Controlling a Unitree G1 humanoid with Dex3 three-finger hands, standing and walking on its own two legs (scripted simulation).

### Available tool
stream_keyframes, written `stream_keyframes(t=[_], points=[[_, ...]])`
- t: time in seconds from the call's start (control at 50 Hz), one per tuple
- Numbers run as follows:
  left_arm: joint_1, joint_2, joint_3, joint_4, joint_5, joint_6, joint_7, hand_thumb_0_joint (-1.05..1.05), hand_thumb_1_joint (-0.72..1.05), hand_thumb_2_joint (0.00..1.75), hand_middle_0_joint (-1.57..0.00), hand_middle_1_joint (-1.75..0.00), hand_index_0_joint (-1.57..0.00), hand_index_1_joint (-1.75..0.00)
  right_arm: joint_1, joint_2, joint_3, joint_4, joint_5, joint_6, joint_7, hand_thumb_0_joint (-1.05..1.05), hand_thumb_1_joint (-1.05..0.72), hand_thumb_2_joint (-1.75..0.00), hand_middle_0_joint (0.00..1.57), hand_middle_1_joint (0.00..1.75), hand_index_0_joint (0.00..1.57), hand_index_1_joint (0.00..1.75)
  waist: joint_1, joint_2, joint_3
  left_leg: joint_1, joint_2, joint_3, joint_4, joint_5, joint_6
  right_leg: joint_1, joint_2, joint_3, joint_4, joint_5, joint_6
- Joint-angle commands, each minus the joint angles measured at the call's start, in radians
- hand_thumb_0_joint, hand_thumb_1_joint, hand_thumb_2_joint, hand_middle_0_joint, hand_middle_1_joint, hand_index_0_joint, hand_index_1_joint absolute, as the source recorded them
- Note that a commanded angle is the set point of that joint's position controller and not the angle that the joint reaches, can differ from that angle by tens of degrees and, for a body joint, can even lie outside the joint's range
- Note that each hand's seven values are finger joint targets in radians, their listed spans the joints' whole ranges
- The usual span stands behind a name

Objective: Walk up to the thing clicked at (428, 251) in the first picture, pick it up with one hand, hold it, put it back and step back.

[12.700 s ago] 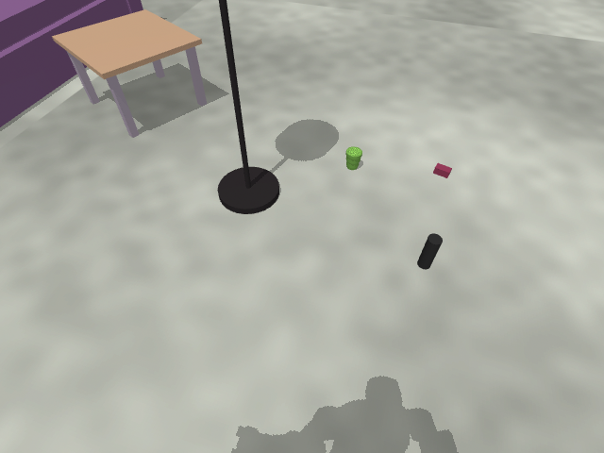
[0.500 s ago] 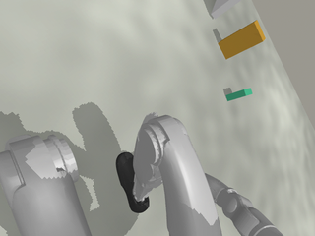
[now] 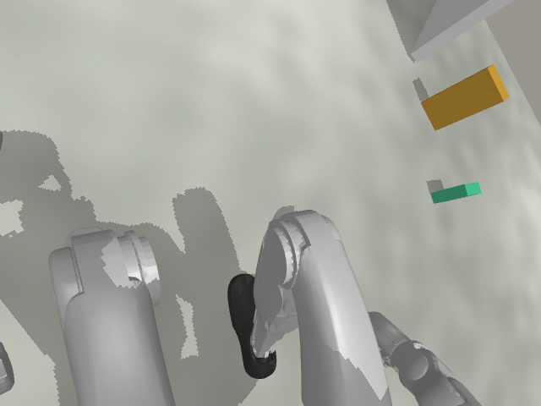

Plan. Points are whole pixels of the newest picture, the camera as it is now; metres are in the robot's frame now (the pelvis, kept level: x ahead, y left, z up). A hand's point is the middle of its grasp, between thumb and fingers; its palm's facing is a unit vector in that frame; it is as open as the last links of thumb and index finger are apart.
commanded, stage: settle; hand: left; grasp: from the side
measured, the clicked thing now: out of the picture +0.43 +0.32 -0.15
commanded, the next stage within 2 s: lift in 1.42 s
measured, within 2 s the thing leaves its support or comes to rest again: neither
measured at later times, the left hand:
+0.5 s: hand out of the picture +0.41 +0.32 -0.02, palm faces +0.34 -0.94 -0.05, open 7.3 cm
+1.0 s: hand out of the picture +0.42 +0.30 +0.03, palm faces +0.34 -0.94 -0.04, open 7.4 cm
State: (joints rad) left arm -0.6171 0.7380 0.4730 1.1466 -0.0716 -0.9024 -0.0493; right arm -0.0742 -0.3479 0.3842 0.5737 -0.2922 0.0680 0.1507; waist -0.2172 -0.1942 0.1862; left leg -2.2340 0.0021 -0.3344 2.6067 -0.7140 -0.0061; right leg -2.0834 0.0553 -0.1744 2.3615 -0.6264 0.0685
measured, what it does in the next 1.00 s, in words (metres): rises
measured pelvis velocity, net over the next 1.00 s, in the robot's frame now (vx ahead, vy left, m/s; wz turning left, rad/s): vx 0.02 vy -0.02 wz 0.15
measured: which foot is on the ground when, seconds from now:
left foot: down 0.00-1.00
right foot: down 0.00-1.00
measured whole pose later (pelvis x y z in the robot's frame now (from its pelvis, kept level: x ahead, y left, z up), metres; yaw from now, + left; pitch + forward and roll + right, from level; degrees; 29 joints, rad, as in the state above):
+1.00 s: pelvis +0.02 -0.02 +0.06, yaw +9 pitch +31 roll -6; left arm -0.62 0.46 0.47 0.89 -0.12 -0.57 -0.21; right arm 0.09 -0.30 0.06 0.65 -0.09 0.05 0.06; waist -0.12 -0.01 -0.10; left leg -2.19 0.01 -0.15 2.34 -0.70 -0.04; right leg -2.14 -0.01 -0.04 2.26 -0.67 0.04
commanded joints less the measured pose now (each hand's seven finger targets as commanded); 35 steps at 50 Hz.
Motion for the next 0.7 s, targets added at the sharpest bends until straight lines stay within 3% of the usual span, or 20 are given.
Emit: stream_keyframes(t=[0.0,0.06,0.18,0.2,0.24,0.26,0.3,0.34,0.38,0.46,0.48,0.5,0.52,0.56,0.58,0.6,0.64,0.68], points=[[-0.268,0.131,-0.022,-0.31,-0.031,-0.039,-0.04,0.0,0.5,1.27,-1.33,-1.39,-1.33,-1.4,0.082,-0.328,-0.174,-0.019,0.039,0.004,-0.025,0.0,-0.89,-0.9,0.2,0.3,0.2,0.3,-0.045,0.593,-0.655,0.473,0.05,0.101,-0.401,0.133,-0.023,0.199,0.015,-0.094,-0.139,0.175,-0.095],[-0.299,0.1,-0.025,-0.36,-0.043,0.007,-0.052,0.0,0.51,1.28,-1.32,-1.4,-1.32,-1.41,0.118,-0.31,-0.204,-0.014,0.064,0.003,-0.028,0.0,-0.88,-0.9,0.2,0.3,0.2,0.3,-0.039,0.568,-0.684,0.45,0.042,0.119,-0.405,0.11,-0.014,0.2,0.009,-0.075,-0.154,0.163,-0.096],[-0.273,0.07,-0.02,-0.428,-0.051,0.079,-0.071,0.0,0.47,1.24,-1.28,-1.35,-1.27,-1.36,0.15,-0.273,-0.26,-0.022,0.11,0.004,-0.039,0.0,-0.88,-0.89,0.2,0.3,0.2,0.3,0.022,0.535,-0.746,0.427,0.026,0.161,-0.443,0.065,-0.002,0.186,0.0,-0.044,-0.185,0.106,-0.103],[-0.3,0.053,-0.033,-0.444,-0.05,0.088,-0.075,0.0,0.47,1.25,-1.28,-1.36,-1.28,-1.37,0.168,-0.272,-0.271,-0.019,0.116,0.007,-0.041,0.0,-0.87,-0.89,0.2,0.3,0.2,0.3,0.012,0.54,-0.754,0.437,0.025,0.16,-0.456,0.069,-0.004,0.18,-0.005,-0.041,-0.186,0.109,-0.102],[-0.288,0.028,-0.042,-0.453,-0.052,0.108,-0.082,0.0,0.47,1.24,-1.28,-1.36,-1.28,-1.37,0.174,-0.26,-0.284,-0.018,0.128,0.006,-0.044,0.0,-0.87,-0.89,0.2,0.3,0.2,0.3,0.024,0.546,-0.769,0.454,0.021,0.163,-0.472,0.071,-0.005,0.159,-0.008,-0.035,-0.189,0.104,-0.107],[-0.288,0.049,-0.017,-0.472,-0.057,0.117,-0.084,0.0,0.44,1.24,-1.28,-1.36,-1.28,-1.37,0.185,-0.256,-0.293,-0.008,0.137,0.008,-0.049,0.0,-0.88,-0.89,0.2,0.3,0.2,0.3,0.04,0.537,-0.794,0.465,0.021,0.173,-0.469,0.084,-0.004,0.165,-0.01,-0.026,-0.194,0.111,-0.108],[-0.291,0.016,-0.033,-0.487,-0.065,0.131,-0.095,0.0,0.44,1.23,-1.27,-1.35,-1.27,-1.36,0.195,-0.249,-0.306,-0.007,0.145,0.009,-0.053,0.0,-0.87,-0.89,0.2,0.3,0.2,0.3,0.035,0.533,-0.801,0.466,0.017,0.181,-0.478,0.096,-0.003,0.165,-0.015,-0.018,-0.197,0.117,-0.108],[-0.303,0.021,-0.022,-0.512,-0.071,0.147,-0.1,0.0,0.39,1.23,-1.28,-1.36,-1.27,-1.37,0.195,-0.232,-0.316,-0.006,0.158,0.006,-0.059,0.0,-0.88,-0.89,0.2,0.3,0.2,0.3,0.061,0.524,-0.843,0.476,0.014,0.2,-0.475,0.116,0.001,0.176,-0.014,-0.003,-0.21,0.124,-0.11],[-0.292,-0.002,-0.026,-0.505,-0.077,0.158,-0.106,0.0,0.38,1.23,-1.27,-1.35,-1.27,-1.36,0.217,-0.225,-0.323,0.002,0.164,0.005,-0.061,0.0,-0.88,-0.89,0.2,0.3,0.2,0.3,0.045,0.494,-0.851,0.451,0.009,0.208,-0.477,0.126,0.006,0.209,-0.017,0.0,-0.219,0.131,-0.107],[-0.313,0.018,-0.004,-0.517,-0.077,0.172,-0.124,0.0,0.36,1.23,-1.28,-1.37,-1.28,-1.38,0.225,-0.212,-0.34,0.004,0.18,-0.001,-0.07,0.0,-0.88,-0.89,0.2,0.3,0.2,0.3,0.06,0.46,-0.868,0.439,0.005,0.224,-0.494,0.114,0.014,0.219,-0.022,0.015,-0.241,0.109,-0.106],[-0.248,0.018,0.022,-0.456,-0.082,0.184,-0.128,0.0,0.36,1.25,-1.29,-1.38,-1.29,-1.39,0.242,-0.216,-0.347,0.018,0.185,0.002,-0.073,0.0,-0.88,-0.89,0.2,0.3,0.2,0.3,0.066,0.437,-0.868,0.453,0.006,0.227,-0.496,0.129,0.013,0.225,-0.025,0.017,-0.247,0.118,-0.104],[-0.299,-0.007,-0.015,-0.506,-0.083,0.185,-0.139,0.0,0.37,1.24,-1.29,-1.37,-1.28,-1.38,0.228,-0.21,-0.349,0.008,0.186,-0.002,-0.074,0.0,-0.88,-0.89,0.2,0.3,0.2,0.3,0.061,0.446,-0.87,0.456,0.006,0.229,-0.503,0.122,0.013,0.214,-0.025,0.018,-0.25,0.11,-0.106],[-0.332,-0.006,-0.005,-0.539,-0.088,0.186,-0.141,0.0,0.37,1.25,-1.28,-1.38,-1.28,-1.39,0.237,-0.204,-0.351,0.004,0.187,-0.006,-0.075,0.0,-0.88,-0.9,0.2,0.3,0.2,0.3,0.064,0.456,-0.907,0.47,0.005,0.237,-0.495,0.147,0.013,0.24,-0.025,0.024,-0.253,0.135,-0.106],[-0.274,-0.008,0.013,-0.482,-0.088,0.205,-0.15,0.0,0.36,1.24,-1.28,-1.37,-1.28,-1.38,0.25,-0.202,-0.36,0.015,0.192,-0.008,-0.081,0.0,-0.88,-0.9,0.2,0.3,0.2,0.3,0.07,0.42,-0.913,0.464,0.003,0.247,-0.494,0.166,0.017,0.262,-0.029,0.031,-0.267,0.148,-0.101],[-0.308,-0.01,0.0,-0.525,-0.085,0.204,-0.154,0.0,0.36,1.23,-1.27,-1.36,-1.27,-1.37,0.245,-0.195,-0.362,0.009,0.193,-0.011,-0.081,0.0,-0.88,-0.89,0.2,0.3,0.2,0.3,0.075,0.432,-0.923,0.464,0.003,0.252,-0.499,0.16,0.017,0.262,-0.029,0.035,-0.27,0.141,-0.102],[-0.276,0.005,0.023,-0.488,-0.084,0.211,-0.154,0.0,0.36,1.24,-1.27,-1.37,-1.27,-1.38,0.249,-0.194,-0.367,0.015,0.196,-0.011,-0.084,0.0,-0.88,-0.9,0.2,0.3,0.2,0.3,0.083,0.415,-0.914,0.451,0.002,0.258,-0.505,0.142,0.019,0.272,-0.03,0.039,-0.28,0.119,-0.101],[-0.3,-0.012,0.018,-0.507,-0.085,0.216,-0.156,0.0,0.31,1.25,-1.28,-1.38,-1.28,-1.4,0.253,-0.186,-0.371,0.015,0.196,-0.016,-0.087,0.0,-0.89,-0.9,0.2,0.3,0.2,0.3,0.083,0.411,-0.931,0.457,0.003,0.264,-0.506,0.152,0.02,0.288,-0.031,0.044,-0.291,0.129,-0.1],[-0.313,0.018,0.044,-0.534,-0.086,0.219,-0.155,0.0,0.29,1.24,-1.29,-1.37,-1.28,-1.39,0.262,-0.18,-0.374,0.014,0.2,-0.018,-0.09,0.0,-0.89,-0.9,0.2,0.3,0.2,0.3,0.095,0.396,-0.966,0.445,0.001,0.274,-0.503,0.169,0.023,0.329,-0.032,0.054,-0.297,0.145,-0.098]])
